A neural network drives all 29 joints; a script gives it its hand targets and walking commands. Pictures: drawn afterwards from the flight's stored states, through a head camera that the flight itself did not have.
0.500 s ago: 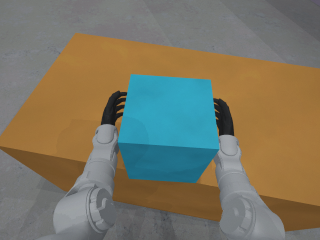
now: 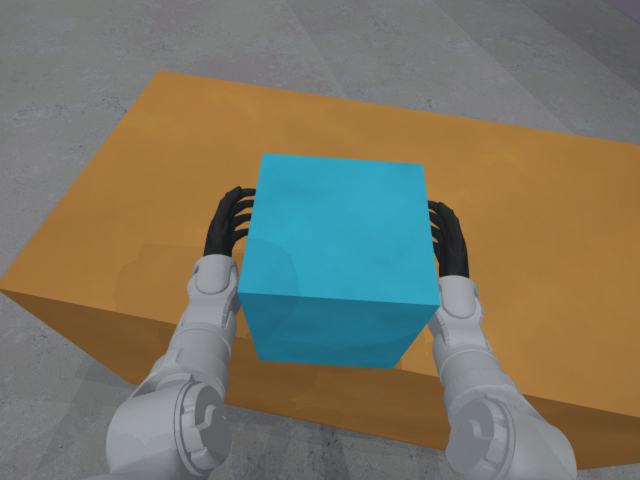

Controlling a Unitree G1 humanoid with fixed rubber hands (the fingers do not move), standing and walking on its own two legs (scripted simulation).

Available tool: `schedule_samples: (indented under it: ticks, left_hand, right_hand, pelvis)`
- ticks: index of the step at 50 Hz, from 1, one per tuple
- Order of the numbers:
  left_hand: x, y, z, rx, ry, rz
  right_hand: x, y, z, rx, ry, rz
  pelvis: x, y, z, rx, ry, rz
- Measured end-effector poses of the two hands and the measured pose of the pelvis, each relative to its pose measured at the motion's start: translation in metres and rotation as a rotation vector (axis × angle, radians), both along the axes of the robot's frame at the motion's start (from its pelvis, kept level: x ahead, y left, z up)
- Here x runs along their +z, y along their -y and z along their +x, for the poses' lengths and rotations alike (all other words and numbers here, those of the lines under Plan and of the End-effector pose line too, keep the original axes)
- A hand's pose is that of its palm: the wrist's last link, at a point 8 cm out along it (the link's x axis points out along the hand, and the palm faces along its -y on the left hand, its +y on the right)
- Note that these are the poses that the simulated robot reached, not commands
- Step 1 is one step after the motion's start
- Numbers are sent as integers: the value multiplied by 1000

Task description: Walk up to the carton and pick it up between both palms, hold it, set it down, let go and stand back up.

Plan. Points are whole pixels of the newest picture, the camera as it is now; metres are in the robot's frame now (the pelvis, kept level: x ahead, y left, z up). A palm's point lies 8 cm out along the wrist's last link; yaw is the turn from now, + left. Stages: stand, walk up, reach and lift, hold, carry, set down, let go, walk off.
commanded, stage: reach and lift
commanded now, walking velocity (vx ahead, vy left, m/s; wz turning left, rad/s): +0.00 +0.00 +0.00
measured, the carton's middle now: (333, 271) +0.41 -0.02 -0.02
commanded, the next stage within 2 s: none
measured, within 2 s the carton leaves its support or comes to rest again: leaves its support in 0.14 s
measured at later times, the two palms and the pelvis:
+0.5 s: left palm (220, 240) +0.39 +0.12 +0.08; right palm (471, 265) +0.36 -0.18 +0.07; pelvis -0.02 +0.00 +0.00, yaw -1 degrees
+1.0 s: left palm (203, 230) +0.38 +0.13 +0.12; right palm (478, 254) +0.35 -0.17 +0.11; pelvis -0.02 +0.00 +0.00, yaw +0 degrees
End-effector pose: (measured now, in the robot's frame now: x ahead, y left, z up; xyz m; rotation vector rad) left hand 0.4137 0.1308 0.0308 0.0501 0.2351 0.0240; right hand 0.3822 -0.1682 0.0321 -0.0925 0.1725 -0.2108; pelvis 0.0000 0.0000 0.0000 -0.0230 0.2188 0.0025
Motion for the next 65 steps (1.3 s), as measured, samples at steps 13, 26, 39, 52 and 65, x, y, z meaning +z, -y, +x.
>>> schedule_samples:
  ticks: [13,26,39,52,65]
  left_hand:
    - [12,2,-17,5,0,-15]
    - [50,8,-21,2,22,5]
    - [65,-3,-29,22,25,5]
    - [95,-1,-41,19,32,24]
    - [120,-5,-54,34,32,31]
  right_hand:
    - [10,1,-18,-4,4,3]
    - [39,7,-24,-10,27,30]
    - [59,-3,-23,14,32,52]
    - [81,-1,-36,7,39,63]
    - [102,-5,-45,20,43,64]
  pelvis:
    - [1,3,-15,6,34,4]
    - [3,5,-24,-13,113,14]
    - [4,6,-19,-7,190,10]
    - [4,-3,-20,-4,285,1]
    - [3,-6,-32,-6,321,5]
